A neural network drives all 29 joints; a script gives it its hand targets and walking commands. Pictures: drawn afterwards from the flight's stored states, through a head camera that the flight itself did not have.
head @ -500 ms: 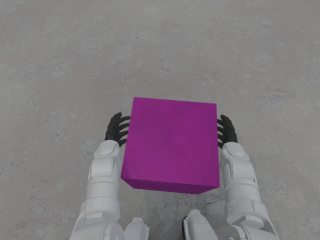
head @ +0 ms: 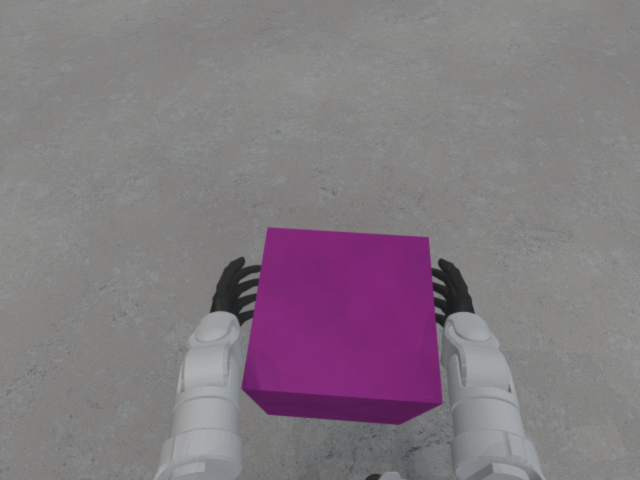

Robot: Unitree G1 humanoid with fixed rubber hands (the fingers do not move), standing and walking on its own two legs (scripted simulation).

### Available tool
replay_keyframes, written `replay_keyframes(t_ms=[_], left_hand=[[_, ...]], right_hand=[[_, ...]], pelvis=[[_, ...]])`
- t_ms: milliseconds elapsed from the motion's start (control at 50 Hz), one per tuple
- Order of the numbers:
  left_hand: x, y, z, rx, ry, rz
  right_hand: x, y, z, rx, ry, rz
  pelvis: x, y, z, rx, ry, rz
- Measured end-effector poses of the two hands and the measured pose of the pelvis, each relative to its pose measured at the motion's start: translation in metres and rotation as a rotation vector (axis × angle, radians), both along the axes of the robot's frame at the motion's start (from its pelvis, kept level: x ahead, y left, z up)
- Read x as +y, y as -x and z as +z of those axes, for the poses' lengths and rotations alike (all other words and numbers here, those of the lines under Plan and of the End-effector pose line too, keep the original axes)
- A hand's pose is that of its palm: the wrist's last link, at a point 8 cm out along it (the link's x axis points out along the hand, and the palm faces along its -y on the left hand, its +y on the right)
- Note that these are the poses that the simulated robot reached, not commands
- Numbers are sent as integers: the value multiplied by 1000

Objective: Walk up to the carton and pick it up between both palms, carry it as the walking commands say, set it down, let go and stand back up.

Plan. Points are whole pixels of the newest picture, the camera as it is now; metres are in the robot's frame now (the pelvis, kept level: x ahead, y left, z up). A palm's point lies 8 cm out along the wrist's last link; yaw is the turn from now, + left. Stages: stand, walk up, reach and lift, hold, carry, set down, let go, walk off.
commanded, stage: reach and lift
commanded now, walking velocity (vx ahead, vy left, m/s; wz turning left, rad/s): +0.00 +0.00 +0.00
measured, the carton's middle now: (339, 335) +0.33 -0.02 -0.08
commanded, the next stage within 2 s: hold in 1.78 s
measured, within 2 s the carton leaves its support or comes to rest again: neither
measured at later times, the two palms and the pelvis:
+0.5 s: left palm (211, 300) +0.33 +0.13 +0.06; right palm (474, 309) +0.31 -0.17 +0.05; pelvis +0.01 +0.00 +0.02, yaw +0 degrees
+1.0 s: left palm (200, 300) +0.32 +0.14 +0.08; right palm (480, 307) +0.30 -0.16 +0.07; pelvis +0.01 +0.00 +0.03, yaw +0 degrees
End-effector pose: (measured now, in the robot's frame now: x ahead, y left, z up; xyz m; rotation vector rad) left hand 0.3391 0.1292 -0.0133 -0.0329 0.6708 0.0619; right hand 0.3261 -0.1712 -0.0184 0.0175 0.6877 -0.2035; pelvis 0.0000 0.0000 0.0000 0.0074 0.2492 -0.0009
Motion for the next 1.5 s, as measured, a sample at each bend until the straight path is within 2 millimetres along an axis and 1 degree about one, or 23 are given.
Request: replay_keyframes(t_ms=[320, 600, 700, 880, 1080, 1280, 1500], left_hand=[[2, 7, 45, -16, -16, -27], [3, 13, 83, -42, -29, -37], [4, 17, 92, -45, -28, -33], [4, 22, 98, -36, -25, -28], [8, 23, 95, -26, -23, -12], [13, 23, 94, -24, -33, -3], [15, 27, 94, -24, -45, -6]], right_hand=[[2, 13, 44, -13, 12, -6], [4, 21, 78, -37, 22, 2], [5, 24, 88, -39, 26, 8], [5, 28, 94, -30, 30, 13], [8, 25, 92, -20, 30, 28], [13, 20, 90, -17, 35, 48], [15, 23, 90, -16, 44, 60]], pelvis=[[2, -8, 19, -167, 5, -2], [3, -15, 26, -286, 8, -7], [2, -15, 27, -322, 10, -5], [2, -13, 28, -364, 12, -5], [1, -12, 27, -369, 12, -7], [1, -17, 28, -363, 12, -5], [1, -21, 29, -367, 14, -3]])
